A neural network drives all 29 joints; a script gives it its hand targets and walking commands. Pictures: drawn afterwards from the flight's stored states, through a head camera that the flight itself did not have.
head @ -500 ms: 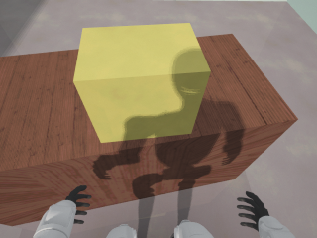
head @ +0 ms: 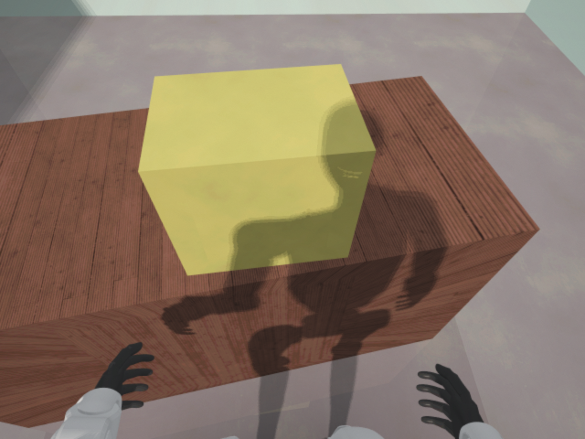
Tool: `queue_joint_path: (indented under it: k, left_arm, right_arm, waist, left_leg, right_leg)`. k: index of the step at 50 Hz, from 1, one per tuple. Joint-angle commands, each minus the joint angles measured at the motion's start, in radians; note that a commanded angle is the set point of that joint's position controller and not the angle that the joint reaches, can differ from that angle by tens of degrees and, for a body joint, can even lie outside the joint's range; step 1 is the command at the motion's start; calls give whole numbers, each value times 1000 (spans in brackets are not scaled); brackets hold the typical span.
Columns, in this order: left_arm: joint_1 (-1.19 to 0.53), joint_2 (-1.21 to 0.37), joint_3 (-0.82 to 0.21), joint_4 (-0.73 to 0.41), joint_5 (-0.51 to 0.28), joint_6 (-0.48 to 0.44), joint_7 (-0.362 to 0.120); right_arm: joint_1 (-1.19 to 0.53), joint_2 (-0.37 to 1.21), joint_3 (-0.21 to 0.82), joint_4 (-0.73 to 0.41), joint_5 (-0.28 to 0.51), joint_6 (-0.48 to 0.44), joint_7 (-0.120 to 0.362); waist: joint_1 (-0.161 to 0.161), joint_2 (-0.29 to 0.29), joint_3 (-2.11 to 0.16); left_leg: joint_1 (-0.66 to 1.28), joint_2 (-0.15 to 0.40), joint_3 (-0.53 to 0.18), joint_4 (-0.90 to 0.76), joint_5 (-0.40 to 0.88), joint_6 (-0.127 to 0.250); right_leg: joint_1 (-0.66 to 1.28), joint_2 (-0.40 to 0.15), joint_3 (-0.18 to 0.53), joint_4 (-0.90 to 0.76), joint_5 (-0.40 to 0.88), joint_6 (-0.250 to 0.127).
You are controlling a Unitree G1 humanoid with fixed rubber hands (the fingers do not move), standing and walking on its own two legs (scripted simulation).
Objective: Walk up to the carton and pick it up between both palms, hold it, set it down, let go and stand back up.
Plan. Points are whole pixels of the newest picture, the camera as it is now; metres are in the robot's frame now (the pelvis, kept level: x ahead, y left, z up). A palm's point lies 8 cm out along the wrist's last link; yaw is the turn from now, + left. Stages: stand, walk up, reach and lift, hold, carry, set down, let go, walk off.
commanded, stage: reach and lift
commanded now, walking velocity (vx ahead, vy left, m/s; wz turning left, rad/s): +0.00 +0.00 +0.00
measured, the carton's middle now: (260, 175) +0.51 +0.04 +0.03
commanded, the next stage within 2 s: none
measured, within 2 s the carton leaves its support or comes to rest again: neither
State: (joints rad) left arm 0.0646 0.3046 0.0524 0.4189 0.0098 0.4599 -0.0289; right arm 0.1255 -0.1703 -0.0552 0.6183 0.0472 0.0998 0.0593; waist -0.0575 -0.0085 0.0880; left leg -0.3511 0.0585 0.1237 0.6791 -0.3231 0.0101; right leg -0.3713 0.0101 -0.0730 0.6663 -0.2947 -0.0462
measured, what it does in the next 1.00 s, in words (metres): stands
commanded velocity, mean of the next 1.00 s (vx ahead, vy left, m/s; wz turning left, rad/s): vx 0.00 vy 0.00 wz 0.00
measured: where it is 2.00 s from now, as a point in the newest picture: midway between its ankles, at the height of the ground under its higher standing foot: outside the picture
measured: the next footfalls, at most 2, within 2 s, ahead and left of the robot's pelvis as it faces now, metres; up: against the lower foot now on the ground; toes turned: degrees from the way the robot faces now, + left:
none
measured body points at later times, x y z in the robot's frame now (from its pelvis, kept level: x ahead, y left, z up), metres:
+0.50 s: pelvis +0.02 +0.00 +0.02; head +0.05 +0.01 +0.47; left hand +0.21 +0.26 -0.06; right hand +0.19 -0.22 -0.07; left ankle +0.02 +0.11 -0.72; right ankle +0.04 -0.09 -0.72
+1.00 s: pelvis +0.04 +0.01 +0.02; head +0.04 +0.01 +0.47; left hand +0.25 +0.27 -0.03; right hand +0.25 -0.24 -0.04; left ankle +0.02 +0.11 -0.72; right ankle +0.04 -0.09 -0.72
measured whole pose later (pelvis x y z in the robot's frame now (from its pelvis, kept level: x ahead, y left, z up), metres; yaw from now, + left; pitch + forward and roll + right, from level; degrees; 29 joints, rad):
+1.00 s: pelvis +0.04 +0.01 +0.02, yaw +1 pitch +0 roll +0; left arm 0.09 0.28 0.03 0.65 -0.17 -0.22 0.02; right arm 0.11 -0.29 0.05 0.80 0.29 -0.38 0.11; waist 0.01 -0.01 0.00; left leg -0.20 0.03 0.11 0.50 -0.30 0.01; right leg -0.21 0.00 -0.09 0.49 -0.27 -0.03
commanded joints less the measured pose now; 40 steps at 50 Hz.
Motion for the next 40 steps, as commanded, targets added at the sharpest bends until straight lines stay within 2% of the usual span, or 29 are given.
queue_joint_path:
  k: [1,5,9,16,23,29,40]
  left_arm:
    - [29,115,67,-67,12,-46,7]
    - [-20,116,79,-58,9,-107,11]
    - [-39,121,79,-80,-3,-181,21]
    - [-16,133,62,-61,-47,-311,32]
    - [8,136,34,10,-104,-442,36]
    - [11,125,24,53,-126,-530,37]
    - [-42,117,18,84,-151,-647,49]
  right_arm:
    - [26,-148,-33,-116,13,-44,-1]
    - [23,-120,-23,-145,18,-75,12]
    - [52,-96,-13,-158,36,-118,13]
    - [72,-96,-12,-115,40,-211,-5]
    - [45,-120,-9,-42,51,-300,-16]
    - [29,-145,8,-4,88,-356,-5]
    - [-37,-209,38,37,184,-443,35]
  waist:
    - [22,-25,-158]
    - [39,-12,-127]
    - [42,12,-137]
    - [30,34,-149]
    - [30,20,-163]
    - [37,3,-158]
    - [63,26,-170]
  left_leg:
    - [137,-41,-42,-175,149,-36]
    - [132,-43,-42,-197,105,-25]
    - [140,-41,-53,-200,90,-19]
    - [179,-42,-78,-224,120,-14]
    - [235,-45,-96,-255,221,-19]
    - [279,-48,-106,-263,296,-21]
    - [276,-45,-115,-244,327,-27]
  right_leg:
    - [119,-9,55,-207,159,12]
    - [90,-29,84,-249,80,11]
    - [78,-47,114,-267,55,10]
    - [87,-44,108,-277,92,11]
    - [136,-26,86,-288,178,17]
    - [148,-19,86,-309,222,19]
    - [132,-16,90,-289,229,15]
